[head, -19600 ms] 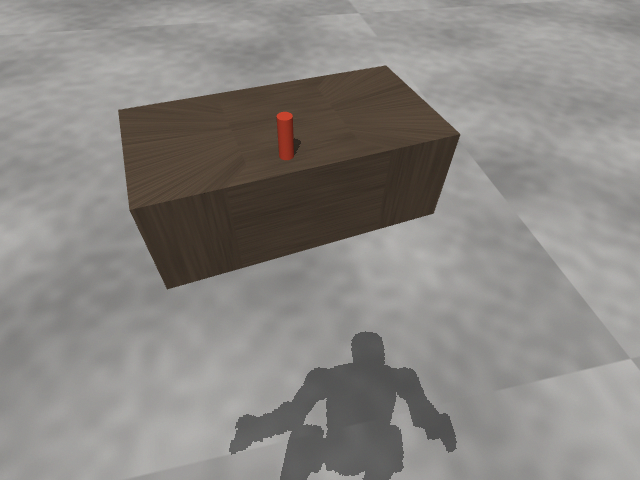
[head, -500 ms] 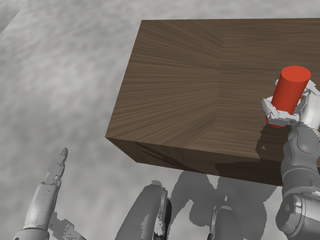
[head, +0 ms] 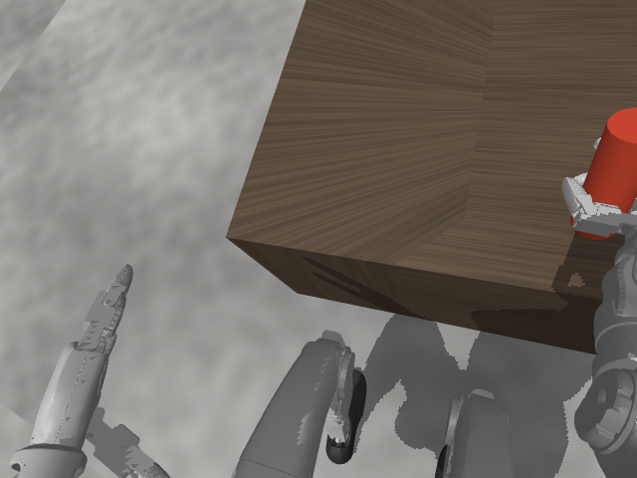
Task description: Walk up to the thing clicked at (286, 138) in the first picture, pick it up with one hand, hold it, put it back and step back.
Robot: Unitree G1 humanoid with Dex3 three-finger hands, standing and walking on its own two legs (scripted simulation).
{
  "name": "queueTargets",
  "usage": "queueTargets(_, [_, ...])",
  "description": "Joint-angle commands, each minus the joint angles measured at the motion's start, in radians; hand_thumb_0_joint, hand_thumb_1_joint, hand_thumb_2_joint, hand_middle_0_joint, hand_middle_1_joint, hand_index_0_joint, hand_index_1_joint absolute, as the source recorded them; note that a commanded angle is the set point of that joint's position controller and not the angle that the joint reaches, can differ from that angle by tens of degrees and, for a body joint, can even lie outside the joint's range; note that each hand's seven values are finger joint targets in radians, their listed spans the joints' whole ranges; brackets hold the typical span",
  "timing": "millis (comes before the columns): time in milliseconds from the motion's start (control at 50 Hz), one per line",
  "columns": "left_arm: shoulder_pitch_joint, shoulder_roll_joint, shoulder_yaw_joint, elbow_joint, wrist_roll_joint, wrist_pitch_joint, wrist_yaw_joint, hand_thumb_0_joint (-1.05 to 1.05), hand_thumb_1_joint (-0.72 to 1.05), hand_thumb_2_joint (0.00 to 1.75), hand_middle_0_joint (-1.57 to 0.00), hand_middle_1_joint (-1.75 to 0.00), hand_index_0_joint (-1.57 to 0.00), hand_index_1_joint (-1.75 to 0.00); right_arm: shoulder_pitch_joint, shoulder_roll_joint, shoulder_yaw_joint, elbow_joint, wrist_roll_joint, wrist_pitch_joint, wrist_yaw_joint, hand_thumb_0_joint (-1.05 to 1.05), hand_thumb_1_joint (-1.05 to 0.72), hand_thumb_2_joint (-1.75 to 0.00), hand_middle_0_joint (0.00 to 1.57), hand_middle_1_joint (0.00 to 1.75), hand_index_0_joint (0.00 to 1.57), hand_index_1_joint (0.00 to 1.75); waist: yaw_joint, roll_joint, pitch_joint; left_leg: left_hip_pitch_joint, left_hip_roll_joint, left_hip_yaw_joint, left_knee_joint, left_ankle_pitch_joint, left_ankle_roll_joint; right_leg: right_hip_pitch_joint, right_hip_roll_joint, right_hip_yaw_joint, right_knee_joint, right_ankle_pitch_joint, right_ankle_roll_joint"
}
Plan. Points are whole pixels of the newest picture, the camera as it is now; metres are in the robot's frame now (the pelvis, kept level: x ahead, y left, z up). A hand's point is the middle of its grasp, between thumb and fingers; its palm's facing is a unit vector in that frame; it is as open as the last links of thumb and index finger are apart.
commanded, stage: lower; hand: right
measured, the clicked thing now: (613, 181) +0.51 -0.20 -0.04
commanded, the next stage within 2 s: loosen in 0.78 s
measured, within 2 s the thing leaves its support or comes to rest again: neither
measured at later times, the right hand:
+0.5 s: hand (593, 201) +0.51 -0.19 -0.08, palm faces +0.18 +0.98 +0.00, open 7.9 cm
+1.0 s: hand (592, 209) +0.50 -0.20 -0.09, palm faces +0.18 +0.98 +0.01, open 7.9 cm
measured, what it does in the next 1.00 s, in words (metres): stands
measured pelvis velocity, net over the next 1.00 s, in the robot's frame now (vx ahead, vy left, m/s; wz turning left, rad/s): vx -0.02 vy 0.00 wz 0.00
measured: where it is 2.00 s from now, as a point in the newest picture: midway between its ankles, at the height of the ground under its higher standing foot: (392, 471)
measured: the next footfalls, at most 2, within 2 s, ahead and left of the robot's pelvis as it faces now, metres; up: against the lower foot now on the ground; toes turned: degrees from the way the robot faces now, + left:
none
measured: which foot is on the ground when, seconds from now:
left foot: down 0.00-1.00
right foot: down 0.00-1.00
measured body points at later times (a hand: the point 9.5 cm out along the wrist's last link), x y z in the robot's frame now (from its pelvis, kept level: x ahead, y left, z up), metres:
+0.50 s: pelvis -0.01 +0.00 -0.02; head +0.19 -0.07 +0.37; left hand +0.16 +0.26 +0.10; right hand +0.49 -0.24 -0.08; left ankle +0.11 +0.13 -0.55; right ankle +0.02 -0.12 -0.55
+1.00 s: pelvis -0.02 +0.00 -0.04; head +0.19 -0.07 +0.35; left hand +0.16 +0.26 +0.10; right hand +0.49 -0.25 -0.09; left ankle +0.11 +0.13 -0.55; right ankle +0.02 -0.12 -0.55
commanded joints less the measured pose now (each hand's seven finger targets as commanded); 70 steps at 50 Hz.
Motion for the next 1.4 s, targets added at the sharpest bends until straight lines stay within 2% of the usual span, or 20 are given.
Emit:
queueTargets(0, [0.069,0.189,0.153,-0.204,-0.02,-0.055,0.027,0.0,-0.54,0.05,-0.05,-0.06,-0.06,-0.05,-0.33,-0.191,0.01,-0.177,0.004,-0.073,0.001,0.0,-0.52,-1.34,1.36,1.44,1.38,1.44,-0.014,-0.313,-0.584,0.486,-0.036,-0.038,-0.094,0.179,0.036,0.247,0.03,0.011,-0.232,0.326,0.005])
queueTargets(60, [0.084,0.185,0.163,-0.17,-0.022,-0.052,0.027,0.0,-0.54,0.05,-0.05,-0.06,-0.05,-0.05,-0.341,-0.22,-0.007,-0.181,-0.003,-0.072,-0.006,0.0,-0.51,-1.33,1.36,1.44,1.38,1.44,-0.022,-0.331,-0.567,0.429,-0.04,-0.029,-0.082,0.157,0.038,0.256,0.028,0.016,-0.228,0.32,0.007])
queueTargets(80, [0.078,0.188,0.163,-0.195,-0.023,-0.055,0.025,0.0,-0.54,0.05,-0.05,-0.06,-0.05,-0.05,-0.346,-0.185,0.012,-0.176,0.0,-0.073,-0.003,0.0,-0.5,-1.34,1.36,1.44,1.38,1.44,0.0,-0.325,-0.565,0.42,-0.04,-0.025,-0.075,0.161,0.039,0.259,0.027,0.02,-0.225,0.331,0.008])
queueTargets(140, [0.092,0.195,0.168,-0.217,-0.026,-0.055,0.026,0.0,-0.54,0.04,-0.05,-0.05,-0.06,-0.05,-0.379,-0.238,-0.01,-0.21,-0.007,-0.078,-0.005,0.0,-0.5,-1.34,1.36,1.44,1.38,1.44,-0.01,-0.329,-0.602,0.425,-0.038,-0.027,-0.071,0.159,0.036,0.267,0.029,0.019,-0.213,0.325,0.006])
queueTargets(180, [0.09,0.195,0.175,-0.209,-0.026,-0.056,0.025,0.0,-0.54,0.04,-0.05,-0.06,-0.06,-0.05,-0.363,-0.211,0.006,-0.171,-0.004,-0.075,-0.001,0.0,-0.49,-1.33,1.36,1.44,1.38,1.44,0.004,-0.342,-0.57,0.407,-0.037,-0.027,-0.065,0.151,0.037,0.253,0.029,0.017,-0.21,0.318,0.008])
queueTargets(400, [0.088,0.203,0.183,-0.237,-0.03,-0.067,0.026,0.0,-0.55,0.04,-0.05,-0.05,-0.05,-0.05,-0.358,-0.23,0.0,-0.189,-0.004,-0.068,0.0,0.0,-0.51,-1.32,1.35,1.43,1.37,1.43,-0.001,-0.348,-0.578,0.4,-0.035,-0.033,-0.044,0.141,0.038,0.202,0.032,0.011,-0.185,0.286,0.005])
queueTargets(420, [0.092,0.209,0.19,-0.238,-0.033,-0.066,0.026,0.0,-0.54,0.04,-0.05,-0.05,-0.05,-0.05,-0.362,-0.231,-0.006,-0.178,-0.003,-0.068,0.0,0.0,-0.5,-1.32,1.34,1.42,1.36,1.42,0.015,-0.341,-0.569,0.38,-0.036,-0.027,-0.042,0.14,0.036,0.211,0.032,0.016,-0.183,0.291,0.006])
queueTargets(440, [0.088,0.211,0.191,-0.241,-0.033,-0.066,0.028,0.0,-0.55,0.04,-0.05,-0.05,-0.05,-0.05,-0.371,-0.256,-0.017,-0.214,-0.004,-0.071,-0.003,0.0,-0.5,-1.31,1.34,1.42,1.36,1.42,-0.001,-0.357,-0.596,0.376,-0.038,-0.029,-0.035,0.152,0.038,0.229,0.029,0.016,-0.177,0.312,0.006])
queueTargets(480, [0.107,0.211,0.192,-0.242,-0.031,-0.066,0.026,0.0,-0.55,0.04,-0.05,-0.05,-0.05,-0.05,-0.364,-0.246,-0.011,-0.183,-0.008,-0.07,0.002,0.0,-0.49,-1.31,1.34,1.42,1.36,1.42,0.02,-0.342,-0.592,0.388,-0.035,-0.03,-0.033,0.153,0.036,0.204,0.033,0.014,-0.167,0.299,0.005])
queueTargets(560, [0.087,0.231,0.217,-0.253,-0.033,-0.069,0.028,0.0,-0.55,0.04,-0.05,-0.05,-0.05,-0.05,-0.368,-0.276,-0.028,-0.195,-0.008,-0.07,-0.001,0.0,-0.5,-1.31,1.34,1.42,1.36,1.42,0.009,-0.357,-0.594,0.362,-0.037,-0.029,-0.026,0.135,0.038,0.212,0.031,0.015,-0.163,0.291,0.005])
queueTargets(600, [0.092,0.229,0.216,-0.251,-0.037,-0.071,0.027,0.0,-0.55,0.04,-0.05,-0.05,-0.05,-0.05,-0.354,-0.254,-0.018,-0.176,-0.003,-0.068,0.003,0.0,-0.47,-1.3,1.32,1.4,1.34,1.4,0.026,-0.341,-0.559,0.354,-0.035,-0.028,-0.027,0.119,0.036,0.186,0.031,0.015,-0.163,0.26,0.003])
queueTargets(720, [0.101,0.219,0.201,-0.274,-0.036,-0.077,0.025,0.0,-0.55,0.04,-0.05,-0.05,-0.05,-0.05,-0.336,-0.282,-0.034,-0.183,-0.002,-0.073,0.014,0.0,-0.46,-1.28,1.3,1.38,1.32,1.38,0.019,-0.359,-0.591,0.393,-0.032,-0.04,-0.011,0.155,0.036,0.157,0.034,0.004,-0.137,0.287,0.003])
queueTargets(760, [0.096,0.228,0.22,-0.268,-0.039,-0.08,0.028,0.0,-0.55,0.04,-0.05,-0.05,-0.05,-0.05,-0.338,-0.287,-0.036,-0.184,0.0,-0.07,0.014,0.0,-0.46,-1.26,1.3,1.37,1.32,1.37,0.02,-0.37,-0.592,0.366,-0.035,-0.038,-0.002,0.162,0.037,0.166,0.031,0.008,-0.13,0.307,0.003])
queueTargets(840, [0.099,0.235,0.229,-0.297,-0.041,-0.08,0.027,0.0,-0.55,0.04,-0.05,-0.05,-0.05,-0.05,-0.312,-0.309,-0.051,-0.15,-0.008,-0.062,0.01,0.0,-0.44,-1.28,1.3,1.38,1.32,1.38,0.031,-0.316,-0.564,0.389,-0.03,-0.049,-0.023,0.099,0.029,0.093,0.034,0.003,-0.129,0.206,-0.006])
queueTargets(880, [0.095,0.233,0.225,-0.284,-0.05,-0.078,0.025,0.0,-0.53,0.03,-0.06,-0.06,-0.07,-0.05,-0.304,-0.292,-0.042,-0.143,-0.003,-0.059,0.017,0.0,-0.41,-1.17,1.33,1.31,1.35,1.32,0.031,-0.306,-0.531,0.353,-0.031,-0.042,-0.015,0.071,0.03,0.078,0.036,0.005,-0.138,0.181,-0.006])
queueTargets(920, [0.098,0.232,0.229,-0.291,-0.05,-0.08,0.025,0.0,-0.51,0.01,-0.05,-0.06,-0.07,-0.04,-0.328,-0.315,-0.046,-0.184,-0.007,-0.057,0.014,0.0,-0.34,-1.01,1.26,1.15,1.26,1.16,0.011,-0.341,-0.555,0.348,-0.033,-0.041,-0.018,0.052,0.031,0.1,0.037,0.004,-0.152,0.158,-0.005])
queueTargets(940, [0.1,0.237,0.24,-0.287,-0.051,-0.08,0.025,0.0,-0.5,0.01,-0.05,-0.06,-0.08,-0.03,-0.316,-0.302,-0.039,-0.166,-0.008,-0.054,0.015,0.0,-0.29,-0.93,1.23,1.07,1.23,1.08,0.028,-0.332,-0.545,0.339,-0.033,-0.04,-0.018,0.046,0.03,0.103,0.035,0.005,-0.146,0.152,-0.005])
queueTargets(1120, [0.103,0.24,0.232,-0.292,-0.05,-0.085,0.026,0.0,-0.54,0.05,-0.06,-0.06,-0.06,-0.05,-0.335,-0.26,-0.018,-0.173,0.001,-0.042,0.023,0.0,0.32,-0.37,0.94,0.65,0.95,0.65,0.035,-0.334,-0.54,0.3,-0.037,-0.017,0.005,0.071,0.036,0.129,0.035,0.018,-0.149,0.195,0.001])
queueTargets(1160, [0.098,0.234,0.231,-0.298,-0.049,-0.085,0.026,0.0,-0.55,0.05,-0.06,-0.06,-0.06,-0.06,-0.336,-0.295,-0.034,-0.2,-0.004,-0.042,0.017,0.0,0.37,-0.34,0.86,0.6,0.87,0.6,0.017,-0.354,-0.579,0.312,-0.036,-0.024,0.006,0.086,0.035,0.15,0.033,0.011,-0.137,0.217,0.0])
queueTargets(1380, [0.11,0.236,0.236,-0.265,-0.051,-0.087,0.025,0.0,-0.56,0.06,-0.06,-0.06,-0.05,-0.07,-0.328,-0.25,-0.004,-0.206,-0.001,-0.037,0.017,0.0,0.34,-0.35,0.55,0.47,0.56,0.47,0.029,-0.371,-0.547,0.29,-0.035,-0.017,0.012,0.113,0.038,0.181,0.031,0.015,-0.134,0.272,0.008])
